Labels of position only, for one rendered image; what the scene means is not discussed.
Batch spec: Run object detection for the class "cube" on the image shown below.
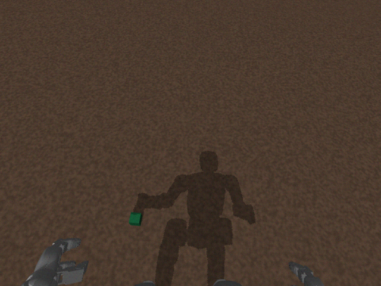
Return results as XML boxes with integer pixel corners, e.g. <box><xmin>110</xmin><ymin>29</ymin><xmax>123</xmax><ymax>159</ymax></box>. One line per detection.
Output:
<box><xmin>129</xmin><ymin>212</ymin><xmax>142</xmax><ymax>226</ymax></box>

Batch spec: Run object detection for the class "left robot hand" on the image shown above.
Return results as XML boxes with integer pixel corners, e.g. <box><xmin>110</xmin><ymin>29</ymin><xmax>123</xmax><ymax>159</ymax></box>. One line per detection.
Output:
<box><xmin>34</xmin><ymin>238</ymin><xmax>89</xmax><ymax>285</ymax></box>

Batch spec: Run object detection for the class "right robot hand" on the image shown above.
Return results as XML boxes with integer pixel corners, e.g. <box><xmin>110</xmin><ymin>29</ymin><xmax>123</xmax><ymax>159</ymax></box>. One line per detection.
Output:
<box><xmin>289</xmin><ymin>262</ymin><xmax>324</xmax><ymax>286</ymax></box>

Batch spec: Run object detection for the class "left robot arm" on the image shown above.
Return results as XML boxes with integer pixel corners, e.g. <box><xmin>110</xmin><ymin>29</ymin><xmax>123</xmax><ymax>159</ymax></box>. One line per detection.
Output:
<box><xmin>21</xmin><ymin>268</ymin><xmax>58</xmax><ymax>286</ymax></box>

